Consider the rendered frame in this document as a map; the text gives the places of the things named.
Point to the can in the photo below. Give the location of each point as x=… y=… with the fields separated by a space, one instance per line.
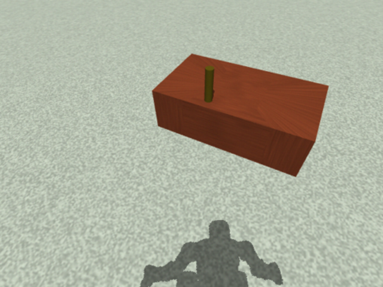
x=209 y=80

